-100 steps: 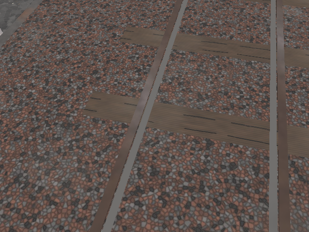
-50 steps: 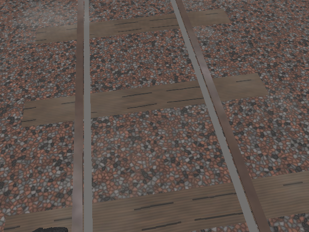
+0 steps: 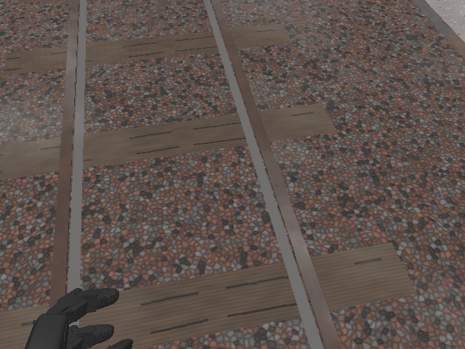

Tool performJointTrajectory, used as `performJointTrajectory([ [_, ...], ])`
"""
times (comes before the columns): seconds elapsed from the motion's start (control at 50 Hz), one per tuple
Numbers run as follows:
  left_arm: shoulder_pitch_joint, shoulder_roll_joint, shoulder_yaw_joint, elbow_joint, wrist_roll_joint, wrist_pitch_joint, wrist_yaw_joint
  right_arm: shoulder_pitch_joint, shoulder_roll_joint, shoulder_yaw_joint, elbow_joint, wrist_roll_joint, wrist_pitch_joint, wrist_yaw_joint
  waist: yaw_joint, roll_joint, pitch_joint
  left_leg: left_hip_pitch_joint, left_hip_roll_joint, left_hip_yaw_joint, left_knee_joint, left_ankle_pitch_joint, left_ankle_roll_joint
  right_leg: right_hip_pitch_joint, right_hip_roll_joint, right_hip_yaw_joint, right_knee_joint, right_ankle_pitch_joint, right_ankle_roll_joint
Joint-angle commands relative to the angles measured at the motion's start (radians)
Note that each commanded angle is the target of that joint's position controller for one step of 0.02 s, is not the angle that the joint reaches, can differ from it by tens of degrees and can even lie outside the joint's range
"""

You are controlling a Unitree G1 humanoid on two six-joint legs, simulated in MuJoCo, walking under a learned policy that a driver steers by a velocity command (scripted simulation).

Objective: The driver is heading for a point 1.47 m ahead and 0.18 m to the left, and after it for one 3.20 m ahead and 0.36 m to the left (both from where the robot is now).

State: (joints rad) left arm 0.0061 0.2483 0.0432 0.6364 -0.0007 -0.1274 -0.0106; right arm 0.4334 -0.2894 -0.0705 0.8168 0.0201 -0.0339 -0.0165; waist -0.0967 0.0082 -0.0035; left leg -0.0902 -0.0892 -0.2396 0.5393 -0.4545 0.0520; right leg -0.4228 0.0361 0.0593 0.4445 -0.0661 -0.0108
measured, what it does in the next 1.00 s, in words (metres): walks ahead, turning left: left foot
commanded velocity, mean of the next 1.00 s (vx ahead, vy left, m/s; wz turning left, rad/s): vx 0.50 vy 0.00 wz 0.30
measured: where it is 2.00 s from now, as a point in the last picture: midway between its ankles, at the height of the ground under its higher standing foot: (136, 191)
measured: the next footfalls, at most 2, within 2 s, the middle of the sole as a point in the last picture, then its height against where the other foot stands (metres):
left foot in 0.48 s outside the picture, level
right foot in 1.02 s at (199, 270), level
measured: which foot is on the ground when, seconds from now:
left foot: up 0.00-0.46, down 0.48-1.00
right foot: down 0.00-0.50, up 0.52-1.00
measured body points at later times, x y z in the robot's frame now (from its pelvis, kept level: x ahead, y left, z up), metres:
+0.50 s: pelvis +0.25 +0.06 -0.01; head +0.29 +0.08 +0.44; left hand +0.17 +0.34 -0.14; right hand +0.55 -0.10 -0.07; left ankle +0.34 +0.18 -0.73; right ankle +0.11 -0.12 -0.71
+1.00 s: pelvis +0.53 +0.12 +0.00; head +0.55 +0.12 +0.45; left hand +0.66 +0.40 -0.09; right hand +0.62 -0.16 -0.12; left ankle +0.34 +0.19 -0.73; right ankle +0.70 +0.05 -0.72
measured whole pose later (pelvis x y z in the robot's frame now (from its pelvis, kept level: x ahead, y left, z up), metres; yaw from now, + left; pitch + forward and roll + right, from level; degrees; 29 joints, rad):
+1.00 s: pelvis +0.53 +0.12 +0.00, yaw +17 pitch +3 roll +2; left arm 0.05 0.26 0.03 0.74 -0.01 -0.09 -0.05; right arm 0.39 -0.30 -0.07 0.83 0.02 -0.05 0.00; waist -0.07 -0.03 0.01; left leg 0.06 -0.04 0.01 0.30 -0.40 0.01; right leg -0.52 -0.04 -0.01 0.50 -0.02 -0.04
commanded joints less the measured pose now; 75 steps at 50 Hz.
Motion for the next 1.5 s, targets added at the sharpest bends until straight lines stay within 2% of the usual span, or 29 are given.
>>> performJointTrajectory([
  [0.02,0.379,0.291,0.094,0.036,0.010,0.008,0.007,0.071,-0.016,0.014,-0.141,0.014,-0.029,0.001,0.136,-0.394,-0.334,-0.615,0.005,0.073,0.594,-0.173,-0.007,0.817,-0.482,0.702,-0.096,-0.232,-0.263],
  [0.04,0.333,0.183,0.072,0.015,-0.001,0.012,0.005,0.035,-0.120,-0.007,-0.108,0.027,-0.025,-0.003,0.159,-0.225,-0.213,-0.708,0.089,0.054,0.703,-0.108,-0.021,0.722,-0.450,0.673,-0.133,-0.391,-0.237],
  [0.06,0.294,0.133,0.057,0.012,-0.003,0.015,0.008,-0.068,-0.154,-0.019,-0.121,0.016,-0.018,-0.001,0.177,-0.131,-0.096,-0.718,0.115,0.078,0.719,-0.010,-0.028,0.603,-0.398,0.499,-0.146,-0.336,-0.195],
  [0.08,0.248,0.119,0.048,0.012,0.004,0.018,0.005,-0.106,-0.136,-0.019,-0.127,0.007,-0.013,0.000,0.154,-0.064,-0.042,-0.679,0.145,0.100,0.702,0.058,-0.038,0.492,-0.352,0.388,-0.173,-0.214,-0.177],
  [0.18,0.204,0.123,0.051,0.056,0.006,0.007,0.003,-0.164,-0.059,-0.011,-0.178,0.006,0.006,0.022,0.104,-0.100,0.025,-0.632,0.210,0.136,0.582,0.184,-0.062,0.314,-0.290,0.121,-0.280,0.035,-0.187],
  [0.3,0.225,0.184,0.066,0.101,0.001,0.018,0.012,-0.308,-0.039,0.006,-0.224,0.002,-0.007,0.051,0.145,-0.060,0.044,-0.595,0.200,0.194,0.269,0.463,-0.059,0.339,-0.266,-0.093,-0.291,0.166,-0.159],
  [0.4,0.320,0.226,0.073,0.163,-0.028,0.039,0.005,-0.429,-0.043,0.012,-0.284,0.001,-0.013,0.068,0.166,-0.061,0.079,-0.539,0.151,0.242,0.094,0.377,-0.001,0.442,-0.314,-0.126,-0.257,0.232,-0.143],
  [0.44,0.318,0.256,0.078,0.176,-0.036,0.051,0.008,-0.384,-0.080,-0.006,-0.286,-0.007,-0.012,0.069,0.115,-0.091,0.036,-0.421,0.097,0.288,0.050,0.287,0.037,0.485,-0.321,-0.151,-0.143,0.524,-0.124],
  [0.48,0.324,0.232,0.061,0.181,-0.027,0.058,0.018,-0.117,-0.170,-0.056,-0.212,-0.008,-0.006,0.053,-0.029,-0.074,-0.123,0.018,0.050,0.294,-0.009,0.381,0.090,0.337,-0.258,-0.225,0.205,0.617,-0.065],
  [0.5,0.380,0.146,0.027,0.137,0.005,0.044,0.013,0.013,-0.287,-0.083,-0.196,-0.021,0.000,0.035,-0.035,0.118,-0.277,0.428,0.312,-0.096,0.019,0.396,0.213,-0.042,-0.164,-0.244,0.599,0.168,-0.002],
  [0.52,0.418,0.107,0.006,0.151,0.003,0.022,0.002,0.015,-0.278,-0.070,-0.198,-0.004,-0.004,0.036,-0.002,0.219,-0.440,0.533,0.482,-0.520,-0.157,0.298,0.333,-0.227,-0.030,-0.076,0.851,-0.516,0.024],
  [0.54,0.327,0.201,0.035,0.137,-0.037,0.009,-0.008,-0.009,-0.206,-0.045,-0.198,-0.012,-0.011,0.045,-0.034,0.114,-0.354,0.459,0.455,-0.426,-0.191,0.249,0.286,-0.317,-0.082,0.023,0.914,-0.490,0.008],
  [0.56,0.245,0.193,0.030,0.106,-0.052,0.004,-0.008,-0.062,-0.177,-0.035,-0.193,-0.013,-0.017,0.046,-0.016,0.101,-0.205,0.311,0.409,-0.270,-0.202,0.292,0.248,-0.353,-0.120,-0.002,0.882,-0.421,-0.005],
  [0.6,0.232,0.181,0.035,0.115,-0.017,0.015,0.005,-0.172,-0.110,-0.014,-0.192,-0.020,-0.029,0.048,0.063,0.065,-0.075,0.052,0.330,-0.088,-0.255,0.437,0.204,-0.263,-0.185,-0.007,0.740,-0.293,-0.003],
  [0.68,0.277,0.129,0.028,0.135,-0.006,0.056,0.008,-0.206,-0.114,-0.017,-0.174,-0.022,-0.056,0.046,0.122,0.060,-0.031,-0.099,0.305,0.016,-0.370,0.500,0.224,-0.191,-0.195,-0.009,0.635,-0.164,0.032],
  [0.8,0.082,0.092,0.011,0.087,-0.003,0.043,-0.005,-0.136,-0.140,-0.022,-0.113,-0.016,-0.052,0.023,0.061,0.045,0.044,-0.072,0.257,0.146,-0.404,0.486,0.168,-0.220,-0.160,-0.029,0.266,0.161,0.044],
  [0.9,-0.041,0.101,0.006,0.041,-0.013,0.032,-0.032,-0.051,-0.165,-0.030,-0.051,-0.004,-0.037,0.018,0.019,0.048,0.081,0.058,0.315,0.131,-0.360,0.457,0.156,-0.230,-0.121,-0.036,0.110,0.144,0.010],
  [0.96,-0.014,0.126,0.013,0.037,-0.010,0.026,-0.043,-0.052,-0.178,-0.037,-0.030,0.001,-0.023,0.010,0.051,0.070,0.059,0.145,0.346,0.118,-0.282,0.593,0.127,-0.178,-0.098,-0.048,0.065,0.029,-0.032],
  [1.0,0.166,0.177,0.042,0.088,-0.006,0.023,-0.035,-0.079,-0.174,-0.033,-0.030,-0.002,-0.011,0.005,0.150,0.070,-0.058,0.131,0.285,0.169,-0.064,0.883,0.088,0.090,-0.036,-0.108,0.033,0.010,-0.077],
  [1.02,0.334,0.237,0.063,0.125,0.002,0.025,-0.025,-0.069,-0.134,-0.013,-0.045,-0.016,-0.010,0.001,0.214,0.021,-0.199,-0.013,0.233,0.212,0.183,0.763,0.053,0.378,-0.132,-0.012,0.084,0.066,-0.130],
  [1.04,0.436,0.338,0.088,0.144,0.009,0.032,-0.021,0.065,-0.032,0.019,-0.065,-0.020,-0.030,0.011,0.180,-0.217,-0.355,-0.434,0.068,0.254,0.589,0.310,-0.032,0.787,-0.385,0.441,0.044,-0.104,-0.299],
  [1.06,0.465,0.257,0.067,0.153,-0.010,0.035,-0.024,0.020,-0.066,0.015,-0.052,-0.012,-0.050,0.015,0.215,-0.248,-0.400,-0.588,0.028,0.122,0.722,-0.123,-0.032,0.829,-0.420,0.688,-0.121,-0.276,-0.318],
  [1.08,0.391,0.215,0.050,0.144,-0.014,0.035,-0.022,-0.074,-0.143,-0.006,-0.079,0.016,-0.062,0.022,0.210,-0.177,-0.235,-0.684,0.093,0.111,0.780,-0.073,-0.018,0.710,-0.394,0.559,-0.147,-0.364,-0.262],
  [1.1,0.313,0.191,0.041,0.128,-0.008,0.038,-0.019,-0.145,-0.142,-0.004,-0.099,0.019,-0.066,0.021,0.187,-0.106,-0.132,-0.683,0.148,0.149,0.742,0.018,-0.009,0.559,-0.357,0.437,-0.166,-0.325,-0.230],
  [1.14,0.224,0.138,0.023,0.117,0.010,0.034,-0.021,-0.160,-0.126,-0.011,-0.098,-0.005,-0.054,0.016,0.121,-0.096,-0.028,-0.583,0.214,0.157,0.622,0.137,-0.015,0.325,-0.289,0.284,-0.228,-0.164,-0.211],
  [1.22,0.218,0.158,0.030,0.139,0.005,0.017,-0.017,-0.142,-0.074,-0.002,-0.087,-0.014,-0.025,0.009,0.083,-0.093,0.000,-0.538,0.233,0.177,0.506,0.241,-0.055,0.223,-0.255,0.142,-0.308,0.021,-0.235],
  [1.34,0.295,0.192,0.038,0.184,-0.009,0.032,0.005,-0.343,-0.032,0.015,-0.131,-0.013,-0.043,0.024,0.149,-0.065,0.043,-0.530,0.199,0.221,0.133,0.536,-0.073,0.271,-0.211,0.005,-0.325,0.088,-0.192],
  [1.42,0.363,0.207,0.043,0.225,-0.019,0.051,0.008,-0.443,-0.040,0.017,-0.166,-0.003,-0.052,0.045,0.181,-0.066,0.073,-0.541,0.175,0.223,0.018,0.528,-0.054,0.383,-0.263,0.020,-0.287,0.074,-0.186],
  [1.5,0.348,0.228,0.054,0.239,-0.026,0.073,0.016,-0.381,-0.088,-0.001,-0.165,-0.007,-0.065,0.055,0.112,-0.087,0.040,-0.408,0.136,0.229,-0.052,0.389,-0.006,0.453,-0.293,0.062,-0.151,0.257,-0.153],
])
